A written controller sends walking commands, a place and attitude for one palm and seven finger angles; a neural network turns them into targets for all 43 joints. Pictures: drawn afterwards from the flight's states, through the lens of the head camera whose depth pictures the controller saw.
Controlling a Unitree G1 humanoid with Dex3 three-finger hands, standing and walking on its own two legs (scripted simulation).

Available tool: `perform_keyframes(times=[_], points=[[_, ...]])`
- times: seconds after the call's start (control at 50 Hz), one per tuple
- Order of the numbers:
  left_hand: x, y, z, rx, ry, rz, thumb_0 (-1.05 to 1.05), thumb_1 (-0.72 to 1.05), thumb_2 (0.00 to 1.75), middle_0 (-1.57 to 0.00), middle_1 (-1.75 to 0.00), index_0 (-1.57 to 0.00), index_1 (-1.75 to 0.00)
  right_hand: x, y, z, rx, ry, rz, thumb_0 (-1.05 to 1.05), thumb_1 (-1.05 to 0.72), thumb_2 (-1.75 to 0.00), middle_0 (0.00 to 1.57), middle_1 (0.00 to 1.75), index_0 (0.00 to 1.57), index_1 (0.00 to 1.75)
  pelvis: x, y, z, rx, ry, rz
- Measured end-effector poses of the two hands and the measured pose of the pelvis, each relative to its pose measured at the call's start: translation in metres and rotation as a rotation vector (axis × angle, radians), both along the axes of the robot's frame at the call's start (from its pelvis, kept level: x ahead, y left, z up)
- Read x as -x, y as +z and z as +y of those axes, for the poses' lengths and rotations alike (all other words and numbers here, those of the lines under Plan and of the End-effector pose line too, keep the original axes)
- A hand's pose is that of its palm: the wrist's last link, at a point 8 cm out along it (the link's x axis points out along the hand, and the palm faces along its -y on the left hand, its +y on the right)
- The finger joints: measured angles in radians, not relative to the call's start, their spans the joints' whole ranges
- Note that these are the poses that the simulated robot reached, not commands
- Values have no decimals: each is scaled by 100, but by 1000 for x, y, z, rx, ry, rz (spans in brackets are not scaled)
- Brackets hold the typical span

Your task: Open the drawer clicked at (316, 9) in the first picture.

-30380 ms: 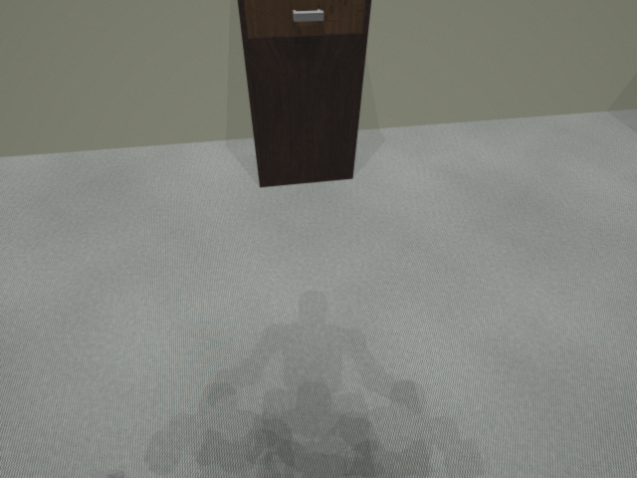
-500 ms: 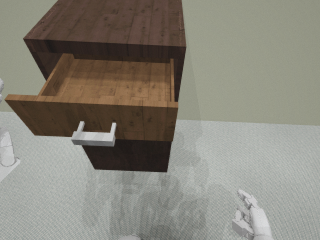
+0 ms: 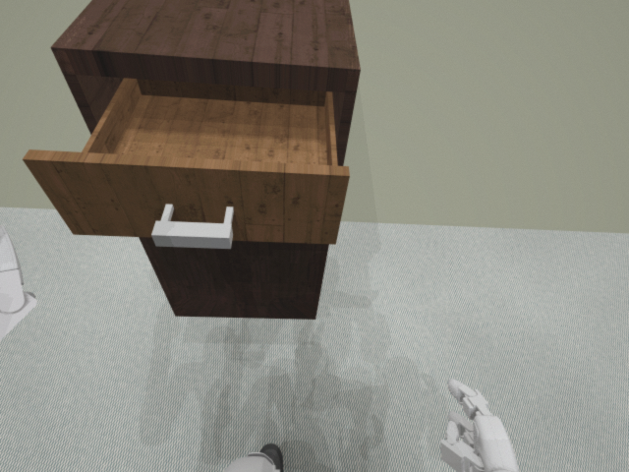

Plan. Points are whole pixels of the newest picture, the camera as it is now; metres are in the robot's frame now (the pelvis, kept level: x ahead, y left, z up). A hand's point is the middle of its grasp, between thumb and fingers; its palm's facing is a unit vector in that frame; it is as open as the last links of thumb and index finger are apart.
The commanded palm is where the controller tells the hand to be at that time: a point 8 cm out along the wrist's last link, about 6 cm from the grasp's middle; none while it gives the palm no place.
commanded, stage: step back with the hand held close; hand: left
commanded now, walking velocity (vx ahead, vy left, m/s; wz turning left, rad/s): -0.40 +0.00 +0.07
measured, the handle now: (196, 223) +0.43 +0.21 +0.03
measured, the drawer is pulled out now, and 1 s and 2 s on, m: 0.20 0.20 0.20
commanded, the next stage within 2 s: stop stepping back and stand still in 0.20 s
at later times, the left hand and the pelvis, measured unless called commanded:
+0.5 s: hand out of the picture +0.05 +0.23 +0.22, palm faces +0.35 -0.76 -0.54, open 7.4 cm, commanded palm -0.01 +0.28 +0.22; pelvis -0.13 -0.01 +0.00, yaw +0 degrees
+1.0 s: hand out of the picture -0.04 +0.22 +0.22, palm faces +0.46 -0.74 -0.49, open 7.4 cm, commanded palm -0.10 +0.27 +0.22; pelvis -0.21 -0.02 +0.00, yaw +3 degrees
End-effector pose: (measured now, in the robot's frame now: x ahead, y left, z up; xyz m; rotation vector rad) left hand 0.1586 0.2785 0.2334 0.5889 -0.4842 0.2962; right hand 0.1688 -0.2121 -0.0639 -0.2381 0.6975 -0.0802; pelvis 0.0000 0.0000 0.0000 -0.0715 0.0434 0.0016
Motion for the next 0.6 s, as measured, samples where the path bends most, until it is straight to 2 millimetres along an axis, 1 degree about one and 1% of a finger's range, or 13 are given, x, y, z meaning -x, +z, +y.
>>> perform_keyframes(times=[0.06, 0.12, 0.18, 0.24, 0.28, 0.34, 0.42, 0.48, 0.52, 0.56, 0.6], points=[[9, -5, -11, -12, -43, 23, 2, 88, 90, -21, -30, -21, -30, 7, -6, -4, -5, 10, -4, 1, -90, -90, 21, 30, 21, 30, 17, -5, -3, -4, -16, -3], [19, -6, -15, 4, -78, 37, 2, 88, 90, -21, -30, -22, -30, 20, -6, -10, 1, -35, 23, 1, -90, -90, 21, 30, 21, 30, 24, -2, -1, -12, -13, -10], [26, -10, -7, 10, -71, 43, 1, 88, 90, -21, -30, -22, -30, 32, -2, -14, 36, -72, 37, 1, -90, -90, 21, 30, 21, 30, 29, -2, 5, -16, -8, 4], [32, -16, 2, 18, -61, 63, 1, 88, 90, -21, -30, -22, -30, 44, 3, -13, 49, -78, 32, 1, -90, -90, 21, 30, 20, 30, 49, 0, 7, -36, -15, 0], [41, -17, 3, 29, -63, 92, 2, 88, 90, -21, -30, -22, -30, 55, 10, -10, 45, -57, 8, 1, -90, -90, 20, 30, 20, 30, 63, 4, 7, -28, -21, -5], [64, -13, -3, 29, -82, 112, 2, 88, 90, -21, -30, -22, -30, 76, 19, -7, 27, -44, -32, 1, -90, -90, 20, 30, 20, 30, 84, 8, 6, -10, -27, -15], [103, -1, -13, -3, -90, 105, 2, 88, 90, -21, -30, -22, -30, 108, 23, -8, 13, -49, -55, 1, -90, -90, 21, 30, 20, 30, 109, 9, 2, -5, -24, -28], [133, 9, -13, -52, -38, 86, 2, 88, 90, -21, -30, -22, -30, 131, 17, -11, 3, -46, -45, 1, -90, -90, 21, 30, 20, 30, 127, 8, -4, -25, 4, -31], [153, 11, -13, -74, -6, 68, 2, 88, 90, -21, -30, -22, -30, 145, 7, -15, 1, -39, -31, 1, -90, -90, 21, 30, 20, 30, 143, 3, -6, -48, 4, -38], [169, 11, -11, -43, 17, 47, 1, 88, 90, -21, -30, -22, -30, 161, 0, -20, 5, -49, 7, 1, -90, -90, 21, 30, 21, 30, 155, 3, -5, -50, -3, -54], [181, 7, -5, 9, 47, 24, 1, 88, 90, -21, -30, -22, -30, 179, -2, -25, 9, -76, 42, 1, -90, -90, 21, 30, 21, 30, 161, 5, -5, -62, 0, -53]])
